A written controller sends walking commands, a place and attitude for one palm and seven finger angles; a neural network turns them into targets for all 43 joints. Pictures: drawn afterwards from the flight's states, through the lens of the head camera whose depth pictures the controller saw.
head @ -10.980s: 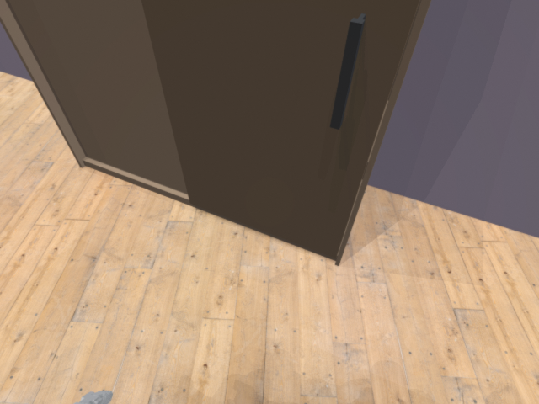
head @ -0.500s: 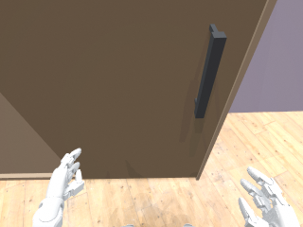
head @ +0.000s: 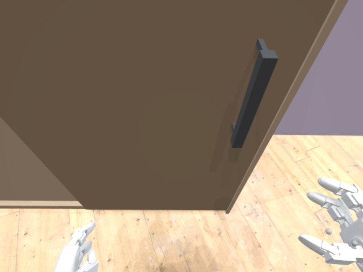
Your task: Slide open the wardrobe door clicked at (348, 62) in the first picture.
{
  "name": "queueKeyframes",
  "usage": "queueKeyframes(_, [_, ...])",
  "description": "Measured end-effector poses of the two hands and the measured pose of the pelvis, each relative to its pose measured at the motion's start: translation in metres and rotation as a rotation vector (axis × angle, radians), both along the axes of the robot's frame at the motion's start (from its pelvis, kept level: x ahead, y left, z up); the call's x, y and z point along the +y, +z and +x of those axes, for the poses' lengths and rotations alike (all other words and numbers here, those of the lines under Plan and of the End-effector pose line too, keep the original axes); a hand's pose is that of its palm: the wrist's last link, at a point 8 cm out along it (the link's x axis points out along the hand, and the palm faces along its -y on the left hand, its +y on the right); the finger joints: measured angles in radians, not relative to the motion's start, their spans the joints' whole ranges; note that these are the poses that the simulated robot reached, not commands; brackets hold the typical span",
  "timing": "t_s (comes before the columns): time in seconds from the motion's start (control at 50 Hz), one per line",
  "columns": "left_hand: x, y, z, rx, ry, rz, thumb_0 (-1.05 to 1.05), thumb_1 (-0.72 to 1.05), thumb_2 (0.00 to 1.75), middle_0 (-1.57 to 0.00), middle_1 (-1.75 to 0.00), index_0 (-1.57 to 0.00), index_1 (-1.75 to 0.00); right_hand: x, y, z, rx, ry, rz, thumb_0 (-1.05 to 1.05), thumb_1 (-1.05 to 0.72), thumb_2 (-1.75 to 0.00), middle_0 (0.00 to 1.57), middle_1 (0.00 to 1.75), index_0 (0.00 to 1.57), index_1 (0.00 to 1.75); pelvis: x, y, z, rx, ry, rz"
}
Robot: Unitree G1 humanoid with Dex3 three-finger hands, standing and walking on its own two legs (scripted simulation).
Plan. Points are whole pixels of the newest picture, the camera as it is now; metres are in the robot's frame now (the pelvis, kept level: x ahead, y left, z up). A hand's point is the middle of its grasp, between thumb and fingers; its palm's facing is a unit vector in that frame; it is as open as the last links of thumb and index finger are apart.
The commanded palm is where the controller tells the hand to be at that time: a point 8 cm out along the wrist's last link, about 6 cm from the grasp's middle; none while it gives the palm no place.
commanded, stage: raise the hand with hooked fingers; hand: right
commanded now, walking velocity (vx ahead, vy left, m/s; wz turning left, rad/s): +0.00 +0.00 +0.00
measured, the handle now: (246, 100) +0.47 -0.11 +0.13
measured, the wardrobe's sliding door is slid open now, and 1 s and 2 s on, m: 0.00 0.00 0.00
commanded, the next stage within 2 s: move the hooked fingers beside the handle in 1.18 s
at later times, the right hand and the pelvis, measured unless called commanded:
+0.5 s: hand out of the picture +0.25 -0.30 +0.13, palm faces +0.04 +1.00 -0.07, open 13.9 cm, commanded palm +0.22 -0.34 +0.14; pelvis +0.00 -0.03 +0.02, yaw -1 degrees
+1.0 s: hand out of the picture +0.28 -0.29 +0.15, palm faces +0.03 +1.00 -0.07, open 14.0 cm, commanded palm +0.24 -0.34 +0.16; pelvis +0.01 -0.02 +0.03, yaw +0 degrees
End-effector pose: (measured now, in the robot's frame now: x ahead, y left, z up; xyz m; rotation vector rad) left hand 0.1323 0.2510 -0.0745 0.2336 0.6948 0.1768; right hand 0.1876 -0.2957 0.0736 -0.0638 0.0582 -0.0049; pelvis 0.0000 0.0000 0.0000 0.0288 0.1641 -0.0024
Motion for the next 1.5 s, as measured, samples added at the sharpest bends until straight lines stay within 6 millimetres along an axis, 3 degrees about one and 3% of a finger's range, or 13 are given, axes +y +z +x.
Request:
queueKeyframes(0.14, [0.000,0.022,0.010,-0.063,-0.004,0.062,0.01,0.90,0.90,-0.20,-0.30,-0.20,-0.30,-0.012,0.010,0.011,-0.041,0.010,-0.001,0.00,0.14,-0.45,0.28,0.97,0.28,0.97,-0.012,0.005,0.000,-0.033,-0.002,0.007])
queueKeyframes(0.36, [-0.050,0.044,0.047,-0.180,-0.099,-0.001,0.01,0.90,0.90,-0.20,-0.30,-0.20,-0.30,-0.042,0.041,0.031,-0.063,-0.019,-0.003,0.00,0.39,-0.34,0.30,1.13,0.30,1.13,-0.026,0.015,0.002,-0.089,-0.013,0.013])
queueKeyframes(0.54, [-0.072,0.044,0.052,-0.161,-0.138,-0.030,0.01,0.90,0.90,-0.20,-0.30,-0.21,-0.30,-0.062,0.068,0.046,-0.080,-0.031,-0.013,-0.01,0.48,-0.30,0.30,1.19,0.30,1.19,-0.032,0.022,0.003,-0.116,-0.018,0.011])
queueKeyframes(0.78, [-0.051,0.041,0.032,-0.086,-0.087,-0.009,0.01,0.90,0.90,-0.20,-0.30,-0.21,-0.30,-0.074,0.094,0.070,-0.082,-0.028,-0.015,-0.01,0.50,-0.30,0.30,1.20,0.30,1.20,-0.028,0.029,0.005,-0.130,-0.014,0.003])
queueKeyframes(0.96, [-0.030,0.041,0.025,-0.077,-0.052,0.003,0.01,0.90,0.90,-0.20,-0.30,-0.20,-0.30,-0.056,0.082,0.070,-0.045,-0.019,-0.001,-0.01,0.50,-0.30,0.30,1.20,0.30,1.20,-0.020,0.030,0.006,-0.128,-0.005,-0.003])
queueKeyframes(1.34, [-0.013,0.039,0.038,-0.126,-0.050,-0.025,0.01,0.90,0.90,-0.20,-0.30,-0.20,-0.30,-0.033,0.091,0.063,-0.070,-0.032,-0.009,-0.01,0.50,-0.30,0.30,1.20,0.31,1.20,0.002,0.029,0.005,-0.134,-0.012,-0.014])
queueKeyframes(1.5, [-0.003,0.035,0.033,-0.107,-0.034,-0.016,0.01,0.90,0.90,-0.20,-0.30,-0.20,-0.30,-0.024,0.087,0.072,-0.065,-0.030,0.001,-0.01,0.50,-0.30,0.30,1.20,0.31,1.20,0.008,0.028,0.002,-0.131,-0.015,-0.017])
